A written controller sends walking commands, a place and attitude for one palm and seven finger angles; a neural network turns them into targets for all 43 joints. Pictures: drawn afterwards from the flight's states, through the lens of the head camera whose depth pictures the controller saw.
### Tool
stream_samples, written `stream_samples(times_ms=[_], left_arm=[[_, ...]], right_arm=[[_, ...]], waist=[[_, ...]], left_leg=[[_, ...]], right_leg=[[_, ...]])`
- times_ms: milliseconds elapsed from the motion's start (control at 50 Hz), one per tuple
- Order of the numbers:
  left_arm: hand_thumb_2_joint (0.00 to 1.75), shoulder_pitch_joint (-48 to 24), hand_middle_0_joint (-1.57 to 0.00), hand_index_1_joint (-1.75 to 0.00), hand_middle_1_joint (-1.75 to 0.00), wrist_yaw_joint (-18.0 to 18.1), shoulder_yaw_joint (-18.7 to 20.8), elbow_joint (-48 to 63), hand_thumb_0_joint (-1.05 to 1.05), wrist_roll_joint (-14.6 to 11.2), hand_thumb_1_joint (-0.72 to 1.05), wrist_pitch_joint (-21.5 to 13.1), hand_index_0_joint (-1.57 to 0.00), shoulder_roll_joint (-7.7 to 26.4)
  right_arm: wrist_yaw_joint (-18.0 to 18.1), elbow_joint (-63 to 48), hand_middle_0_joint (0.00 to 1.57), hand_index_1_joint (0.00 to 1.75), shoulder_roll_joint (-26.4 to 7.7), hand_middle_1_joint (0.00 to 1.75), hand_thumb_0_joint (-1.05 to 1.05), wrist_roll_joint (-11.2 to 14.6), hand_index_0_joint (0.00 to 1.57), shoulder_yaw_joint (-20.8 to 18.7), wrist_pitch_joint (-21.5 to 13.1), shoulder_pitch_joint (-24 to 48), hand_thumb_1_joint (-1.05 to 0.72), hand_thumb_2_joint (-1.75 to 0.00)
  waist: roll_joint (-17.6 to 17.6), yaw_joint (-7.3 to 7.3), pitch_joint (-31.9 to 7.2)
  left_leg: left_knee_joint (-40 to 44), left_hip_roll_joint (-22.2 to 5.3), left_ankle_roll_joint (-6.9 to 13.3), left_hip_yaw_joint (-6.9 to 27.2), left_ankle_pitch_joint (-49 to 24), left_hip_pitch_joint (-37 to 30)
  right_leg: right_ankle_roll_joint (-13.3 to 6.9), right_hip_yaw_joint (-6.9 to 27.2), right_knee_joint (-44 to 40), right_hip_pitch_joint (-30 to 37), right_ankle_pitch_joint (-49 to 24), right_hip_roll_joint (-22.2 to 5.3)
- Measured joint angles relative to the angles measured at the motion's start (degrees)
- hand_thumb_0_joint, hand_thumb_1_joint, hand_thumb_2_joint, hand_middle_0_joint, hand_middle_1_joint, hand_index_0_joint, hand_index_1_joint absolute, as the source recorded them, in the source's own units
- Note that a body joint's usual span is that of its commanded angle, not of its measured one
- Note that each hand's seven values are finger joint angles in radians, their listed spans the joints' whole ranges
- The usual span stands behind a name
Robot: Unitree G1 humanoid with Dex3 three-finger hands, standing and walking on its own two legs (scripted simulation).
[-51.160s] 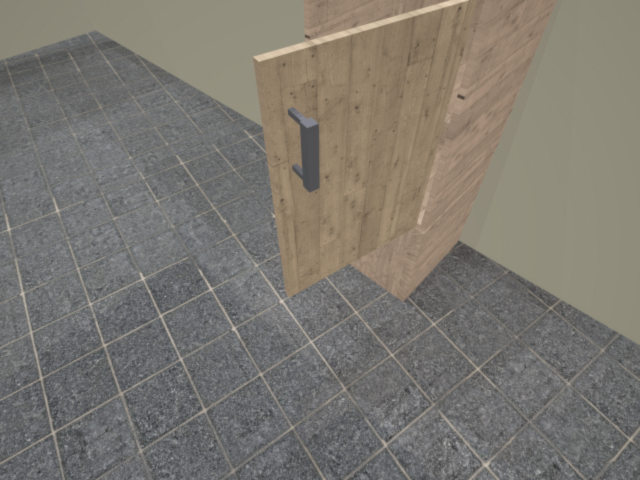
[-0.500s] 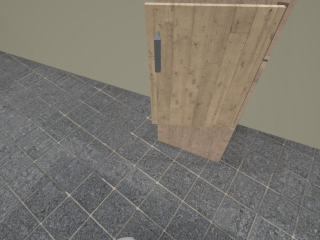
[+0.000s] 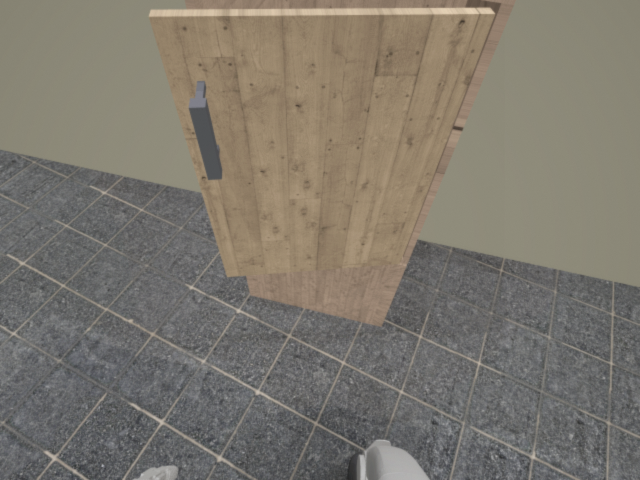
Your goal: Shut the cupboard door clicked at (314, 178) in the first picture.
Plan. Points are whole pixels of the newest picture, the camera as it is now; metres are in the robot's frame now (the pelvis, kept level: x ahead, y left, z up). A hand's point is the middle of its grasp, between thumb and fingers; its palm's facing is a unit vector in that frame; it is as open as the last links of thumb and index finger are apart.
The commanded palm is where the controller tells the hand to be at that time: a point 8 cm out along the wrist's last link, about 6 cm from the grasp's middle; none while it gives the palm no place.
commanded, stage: take the last steps up to it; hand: left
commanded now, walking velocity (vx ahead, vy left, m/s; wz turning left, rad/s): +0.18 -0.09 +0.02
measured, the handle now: (208, 132) +0.55 +0.16 +0.11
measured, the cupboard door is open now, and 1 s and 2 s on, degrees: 20 20 20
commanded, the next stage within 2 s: come to a stop and stand still in 0.08 s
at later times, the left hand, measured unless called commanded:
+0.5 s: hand out of the picture +0.13 +0.12 -0.17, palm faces +0.09 -0.97 -0.21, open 7.3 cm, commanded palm none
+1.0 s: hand out of the picture +0.10 +0.16 -0.17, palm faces +0.03 -0.98 -0.21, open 7.4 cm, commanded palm none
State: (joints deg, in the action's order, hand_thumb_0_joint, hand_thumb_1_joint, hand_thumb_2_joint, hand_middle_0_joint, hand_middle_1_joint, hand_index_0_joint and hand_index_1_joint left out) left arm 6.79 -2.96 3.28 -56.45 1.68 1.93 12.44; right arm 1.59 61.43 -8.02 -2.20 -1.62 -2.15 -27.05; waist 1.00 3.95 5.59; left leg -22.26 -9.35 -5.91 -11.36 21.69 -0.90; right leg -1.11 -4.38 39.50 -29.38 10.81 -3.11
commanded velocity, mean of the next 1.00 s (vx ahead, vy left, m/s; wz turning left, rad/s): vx -0.06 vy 0.01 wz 0.01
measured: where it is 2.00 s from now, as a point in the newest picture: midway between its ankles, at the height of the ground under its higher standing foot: outside the picture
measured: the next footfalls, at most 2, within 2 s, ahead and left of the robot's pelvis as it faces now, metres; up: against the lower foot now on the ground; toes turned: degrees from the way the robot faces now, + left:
right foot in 0.04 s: +0.16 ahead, -0.12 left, +0.00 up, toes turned -1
left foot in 0.58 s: +0.15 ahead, +0.09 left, +0.00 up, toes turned +2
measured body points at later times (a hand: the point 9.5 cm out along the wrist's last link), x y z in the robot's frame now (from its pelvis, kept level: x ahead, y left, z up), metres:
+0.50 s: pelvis +0.11 -0.05 +0.01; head +0.12 -0.06 +0.46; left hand +0.12 +0.17 -0.15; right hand +0.22 -0.28 -0.14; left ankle +0.12 +0.07 -0.72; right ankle +0.12 -0.13 -0.73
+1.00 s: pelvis +0.09 -0.03 +0.01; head +0.09 -0.03 +0.46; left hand +0.10 +0.21 -0.15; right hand +0.11 -0.26 -0.15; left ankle +0.11 +0.09 -0.73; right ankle +0.12 -0.13 -0.73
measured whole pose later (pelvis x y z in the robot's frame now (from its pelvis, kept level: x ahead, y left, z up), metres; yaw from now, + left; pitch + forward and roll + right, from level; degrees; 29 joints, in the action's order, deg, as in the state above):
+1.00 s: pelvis +0.09 -0.03 +0.01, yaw -1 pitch -2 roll +0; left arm 15.9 0.7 1.9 -62.7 1.4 1.2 11.0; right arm 1.4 61.7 -9.3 -1.1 -1.4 1.5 -14.6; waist 0.6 -0.3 2.0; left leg -24.2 -1.6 -0.2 -3.2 11.7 10.7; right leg -2.1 -5.0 23.8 -11.5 10.7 0.3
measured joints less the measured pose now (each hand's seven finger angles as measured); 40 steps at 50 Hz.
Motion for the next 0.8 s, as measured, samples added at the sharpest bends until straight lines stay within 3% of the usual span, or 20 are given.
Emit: stream_samples(times_ms=[40, 100, 140, 180, 260, 360, 440, 540, 580, 680, 800], left_arm=[[0.90, -0.2, -0.20, -0.29, -0.30, 0.0, -0.1, 0.5, 0.00, 0.0, 0.91, -1.5, -0.20, 0.0], [0.90, -0.9, -0.20, -0.29, -0.30, 1.3, -0.2, 0.0, 0.00, -0.3, 0.91, -3.7, -0.20, -1.7], [0.90, -0.3, -0.20, -0.29, -0.30, 2.0, -0.6, -0.5, 0.00, -0.5, 0.91, -3.9, -0.20, -2.6], [0.90, 0.7, -0.20, -0.29, -0.30, 2.9, -0.8, -1.3, 0.00, -0.7, 0.91, -3.7, -0.20, -3.2], [0.90, 2.8, -0.20, -0.29, -0.30, 4.1, -0.9, -2.7, -0.01, -0.5, 0.94, -4.2, -0.20, -3.0], [0.90, 5.0, -0.20, -0.29, -0.30, 4.8, -1.7, -4.3, -0.01, -0.3, 0.94, -4.1, -0.20, -3.9], [0.90, 6.3, -0.20, -0.30, -0.30, 5.1, -1.5, -5.0, 0.00, -0.3, 0.93, -3.0, -0.20, -4.5], [0.90, 6.8, -0.20, -0.30, -0.30, 5.1, -1.0, -4.8, 0.00, -0.1, 0.92, -1.6, -0.20, -4.0], [0.90, 6.8, -0.20, -0.30, -0.30, 5.1, -0.9, -4.6, 0.00, -0.2, 0.91, -1.2, -0.20, -3.7], [0.90, 6.4, -0.20, -0.29, -0.30, 5.2, -0.8, -3.7, 0.00, -0.4, 0.91, -0.1, -0.20, -2.0], [0.90, 6.9, -0.20, -0.29, -0.30, 4.2, -0.7, -4.2, 0.00, -0.2, 0.91, 0.5, -0.20, -0.4]], right_arm=[[-0.3, 0.9, 0.21, 0.30, 0.1, 0.30, 0.01, 0.5, 0.20, -0.2, 0.5, -1.1, -0.91, -0.90], [-0.6, 2.1, 0.21, 0.30, -1.0, 0.30, 0.01, 1.5, 0.20, -0.7, 2.4, 2.5, -0.91, -0.90], [-0.6, 1.4, 0.21, 0.30, -1.5, 0.30, 0.01, 1.5, 0.20, -1.1, 2.6, 5.5, -0.91, -0.90], [-0.6, 0.1, 0.21, 0.29, -1.7, 0.30, 0.01, 1.2, 0.20, -1.4, 2.3, 8.0, -0.91, -0.90], [-0.4, -2.3, 0.20, 0.29, -1.9, 0.30, 0.01, 0.9, 0.20, -1.2, 1.9, 12.0, -0.91, -0.90], [-0.1, -3.6, 0.20, 0.29, -2.0, 0.30, 0.00, 1.7, 0.20, -0.4, 2.7, 16.6, -0.91, -0.90], [-0.3, -4.4, 0.20, 0.29, -1.8, 0.30, 0.00, 1.9, 0.20, -0.3, 4.1, 19.4, -0.91, -0.90], [-0.5, -5.3, 0.20, 0.29, -1.7, 0.30, 0.00, 1.8, 0.20, -0.6, 4.9, 20.6, -0.91, -0.90], [-0.6, -5.4, 0.20, 0.29, -2.0, 0.30, 0.00, 1.7, 0.20, -0.6, 4.5, 20.3, -0.91, -0.90], [0.0, -4.1, 0.20, 0.29, -1.7, 0.30, 0.00, 1.3, 0.20, -0.1, 4.3, 19.2, -0.91, -0.90], [0.0, -2.8, 0.20, 0.30, -0.9, 0.30, 0.01, 1.3, 0.20, 0.5, 4.2, 17.2, -0.91, -0.90]], waist=[[-0.1, 0.02, -0.2], [-2.3, -0.85, 1.3], [-2.8, -0.87, 1.6], [-2.8, -0.89, 0.9], [-2.7, -1.75, -1.6], [-3.1, -4.38, -3.2], [-2.6, -5.59, -3.1], [-1.0, -5.98, -1.9], [-1.0, -5.91, -1.4], [0.7, -6.80, -0.1], [1.0, -5.90, -0.8]], left_leg=[[-5.7, -1.0, -0.5, 0.4, 3.6, 0.9], [-30.2, -0.2, 3.8, 7.5, 9.5, 10.7], [-41.4, 1.8, 5.2, 9.3, 6.9, 17.4], [-44.7, 2.8, 5.5, 8.9, 3.3, 22.4], [-37.0, 3.9, 4.6, 7.7, -0.4, 26.7], [-21.4, 6.2, 3.6, 8.6, -0.4, 23.7], [-16.5, 8.0, 3.6, 9.5, -0.2, 20.7], [-13.3, 8.4, 4.1, 10.6, -2.8, 17.4], [-9.3, 7.6, 4.7, 11.0, -10.2, 15.2], [-8.0, 8.6, 6.3, 9.5, -6.4, 14.1], [-6.1, 8.5, 6.6, 8.4, -7.9, 13.2]], right_leg=[[-1.1, -0.7, -6.3, 4.7, -1.3, 0.9], [-2.3, -1.6, -2.8, 5.1, 1.5, 2.7], [-2.6, -2.3, -5.4, 7.6, 1.4, 3.2], [-3.0, -3.1, -9.6, 10.5, 0.1, 3.9], [-4.0, -4.5, -16.0, 14.7, -1.2, 5.3], [-4.2, -3.7, -17.5, 17.2, -0.5, 6.5], [-3.8, -2.9, -15.5, 18.0, 1.4, 5.8], [-2.8, -2.8, -12.2, 17.3, 3.3, 3.7], [-2.1, -3.1, -10.3, 16.5, 4.2, 3.3], [-0.4, -1.9, -9.4, 15.9, 3.9, 2.1], [-0.3, -0.8, -11.4, 16.4, 2.0, 2.3]])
